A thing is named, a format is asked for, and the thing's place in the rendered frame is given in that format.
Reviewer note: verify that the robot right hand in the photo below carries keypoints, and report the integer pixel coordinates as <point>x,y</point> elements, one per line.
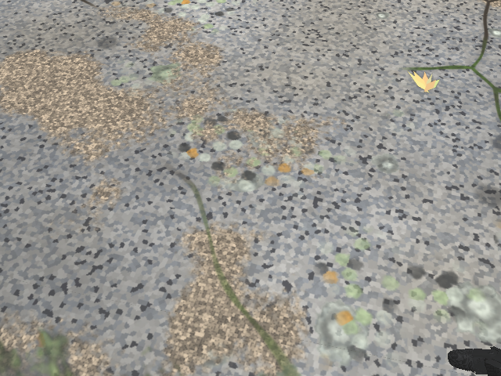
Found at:
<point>481,361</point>

